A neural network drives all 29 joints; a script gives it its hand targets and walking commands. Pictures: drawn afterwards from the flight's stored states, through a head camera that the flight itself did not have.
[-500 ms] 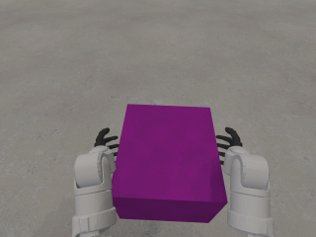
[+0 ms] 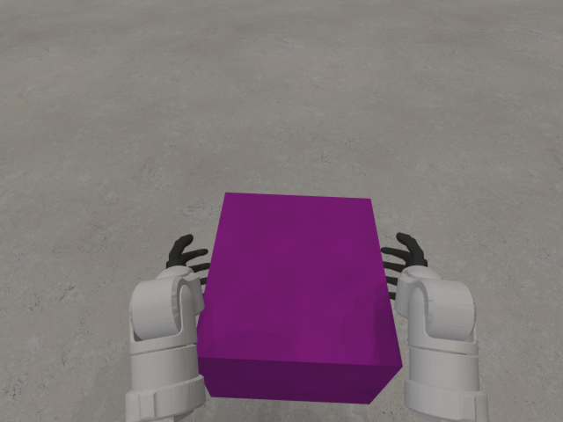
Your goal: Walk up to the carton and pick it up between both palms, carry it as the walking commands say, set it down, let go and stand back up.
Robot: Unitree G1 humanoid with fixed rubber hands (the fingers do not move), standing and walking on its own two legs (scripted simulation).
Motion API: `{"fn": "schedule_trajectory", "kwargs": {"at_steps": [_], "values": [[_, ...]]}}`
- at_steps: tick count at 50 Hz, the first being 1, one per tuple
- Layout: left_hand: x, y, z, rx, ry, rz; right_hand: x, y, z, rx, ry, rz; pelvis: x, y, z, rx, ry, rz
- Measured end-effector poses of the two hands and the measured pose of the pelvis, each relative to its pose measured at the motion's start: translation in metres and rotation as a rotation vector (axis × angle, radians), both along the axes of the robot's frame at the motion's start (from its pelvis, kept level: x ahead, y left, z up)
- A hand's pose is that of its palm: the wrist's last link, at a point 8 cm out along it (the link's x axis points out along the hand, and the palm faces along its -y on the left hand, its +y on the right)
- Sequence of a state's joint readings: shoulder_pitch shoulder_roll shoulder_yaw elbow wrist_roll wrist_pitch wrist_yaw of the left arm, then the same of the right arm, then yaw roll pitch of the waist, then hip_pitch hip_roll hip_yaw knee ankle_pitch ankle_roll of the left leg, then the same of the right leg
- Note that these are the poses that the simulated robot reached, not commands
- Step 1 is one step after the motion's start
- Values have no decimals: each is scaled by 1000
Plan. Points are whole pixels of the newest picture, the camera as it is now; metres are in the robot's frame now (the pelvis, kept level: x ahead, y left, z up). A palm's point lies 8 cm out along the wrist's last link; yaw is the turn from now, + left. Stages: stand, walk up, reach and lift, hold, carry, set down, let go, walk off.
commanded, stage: carry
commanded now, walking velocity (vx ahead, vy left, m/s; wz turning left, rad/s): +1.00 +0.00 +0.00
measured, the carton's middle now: (294, 293) +0.31 -0.01 +0.00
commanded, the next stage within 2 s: none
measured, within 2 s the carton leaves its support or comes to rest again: neither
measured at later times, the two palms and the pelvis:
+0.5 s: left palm (217, 118) +0.74 +0.14 +0.07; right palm (354, 111) +0.72 -0.17 +0.08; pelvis +0.45 +0.01 +0.00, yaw -3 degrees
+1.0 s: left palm (234, 35) +1.22 +0.13 +0.08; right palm (331, 29) +1.21 -0.18 +0.09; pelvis +0.93 -0.02 -0.01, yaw -2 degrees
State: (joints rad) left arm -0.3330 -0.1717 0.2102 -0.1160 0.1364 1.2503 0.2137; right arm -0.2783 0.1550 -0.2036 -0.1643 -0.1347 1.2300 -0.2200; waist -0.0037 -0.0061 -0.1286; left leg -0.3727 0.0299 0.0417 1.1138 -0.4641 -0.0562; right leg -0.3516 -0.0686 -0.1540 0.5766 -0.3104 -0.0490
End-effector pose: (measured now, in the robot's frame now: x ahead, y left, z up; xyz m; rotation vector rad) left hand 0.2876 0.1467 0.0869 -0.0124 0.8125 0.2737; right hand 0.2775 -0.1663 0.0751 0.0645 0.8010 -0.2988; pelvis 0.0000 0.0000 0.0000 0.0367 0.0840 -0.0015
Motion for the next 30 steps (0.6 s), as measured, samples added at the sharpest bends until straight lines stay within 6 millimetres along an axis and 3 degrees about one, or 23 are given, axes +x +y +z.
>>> {"fn": "schedule_trajectory", "kwargs": {"at_steps": [5, 9, 14, 18, 24, 30], "values": [[81, -4, 9, -12, -13, 1, 84, -4, 16, -13, -13, -6, 79, -5, 12, 17, 4, 3], [155, -2, 12, -6, -52, -8, 155, -2, 16, -3, -52, -17, 152, 0, 4, 17, -15, -4], [257, 10, -7, -16, -85, -32, 253, 10, 1, -10, -86, -33, 253, 15, -22, -6, -22, -15], [327, 17, -20, -22, -19, -47, 321, 17, -5, -52, -17, -6, 324, 17, -14, -14, -29, -36], [434, 1, -18, -44, 4, -53, 424, 2, 3, -65, 6, -37, 429, 8, -2, -31, -21, -56], [560, -21, -21, -17, -61, -50, 552, -20, -8, -30, -60, -43, 554, -13, -24, -23, -25, -54]]}}
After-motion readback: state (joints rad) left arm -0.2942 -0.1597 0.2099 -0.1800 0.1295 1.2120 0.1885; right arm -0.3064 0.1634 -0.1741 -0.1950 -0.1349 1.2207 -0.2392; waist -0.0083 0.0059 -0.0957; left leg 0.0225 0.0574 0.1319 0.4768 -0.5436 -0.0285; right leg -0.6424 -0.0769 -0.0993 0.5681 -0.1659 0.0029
